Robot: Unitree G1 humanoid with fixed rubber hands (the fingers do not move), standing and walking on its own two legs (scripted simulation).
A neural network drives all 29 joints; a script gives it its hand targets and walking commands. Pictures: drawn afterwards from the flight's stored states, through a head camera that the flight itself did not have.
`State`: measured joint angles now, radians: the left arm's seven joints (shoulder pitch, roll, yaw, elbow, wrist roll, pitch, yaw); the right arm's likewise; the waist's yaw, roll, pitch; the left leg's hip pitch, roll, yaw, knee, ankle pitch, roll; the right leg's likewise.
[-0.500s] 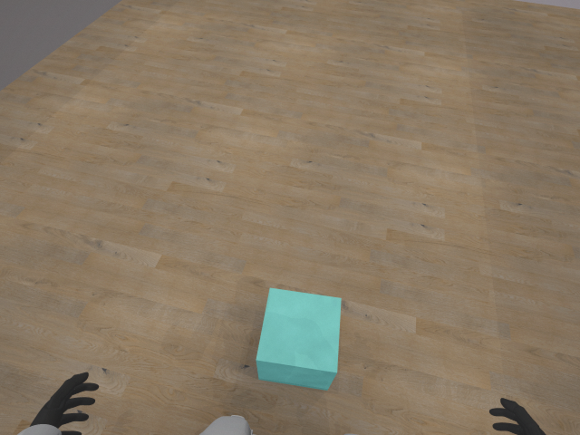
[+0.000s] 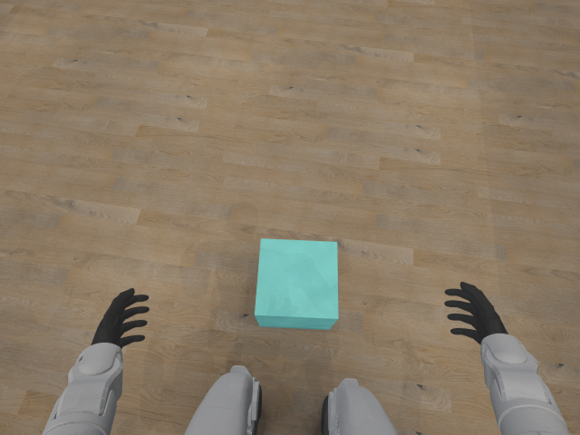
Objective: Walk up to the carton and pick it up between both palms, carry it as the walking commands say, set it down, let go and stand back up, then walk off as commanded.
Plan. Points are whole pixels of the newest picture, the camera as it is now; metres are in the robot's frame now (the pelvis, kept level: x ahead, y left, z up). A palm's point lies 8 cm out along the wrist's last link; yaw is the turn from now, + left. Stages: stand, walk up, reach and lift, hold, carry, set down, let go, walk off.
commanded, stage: reach and lift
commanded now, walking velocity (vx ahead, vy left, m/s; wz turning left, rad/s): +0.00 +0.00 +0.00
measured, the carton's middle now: (296, 286) +0.44 +0.00 -0.62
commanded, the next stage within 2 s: none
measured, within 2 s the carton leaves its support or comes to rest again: neither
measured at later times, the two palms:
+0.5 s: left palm (169, 273) +0.33 +0.23 -0.14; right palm (440, 273) +0.36 -0.23 -0.14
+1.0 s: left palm (206, 232) +0.43 +0.19 -0.19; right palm (409, 236) +0.45 -0.20 -0.19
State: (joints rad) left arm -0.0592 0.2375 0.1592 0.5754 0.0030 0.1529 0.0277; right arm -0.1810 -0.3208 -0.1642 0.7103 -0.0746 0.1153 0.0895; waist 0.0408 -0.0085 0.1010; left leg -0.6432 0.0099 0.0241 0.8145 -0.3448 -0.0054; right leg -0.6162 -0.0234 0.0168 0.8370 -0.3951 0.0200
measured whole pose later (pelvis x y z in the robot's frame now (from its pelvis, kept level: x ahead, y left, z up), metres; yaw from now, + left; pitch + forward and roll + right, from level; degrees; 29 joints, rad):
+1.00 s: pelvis -0.05 +0.00 -0.08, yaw +0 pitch +46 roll -1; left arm -0.96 0.15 0.34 0.77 0.05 0.10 0.06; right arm -1.01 -0.26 -0.32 0.86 -0.05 0.09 0.04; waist 0.02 0.00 -0.08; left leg -1.57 0.02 0.00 1.06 -0.28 -0.01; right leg -1.54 -0.01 0.00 1.09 -0.34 0.02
